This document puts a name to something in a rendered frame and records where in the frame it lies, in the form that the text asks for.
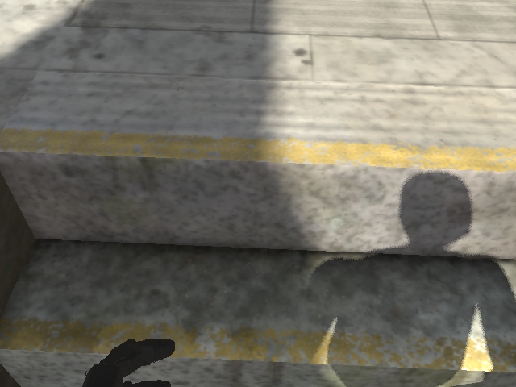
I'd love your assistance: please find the left robot hand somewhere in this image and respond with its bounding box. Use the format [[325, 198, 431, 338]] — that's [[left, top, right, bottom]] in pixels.
[[82, 339, 175, 387]]

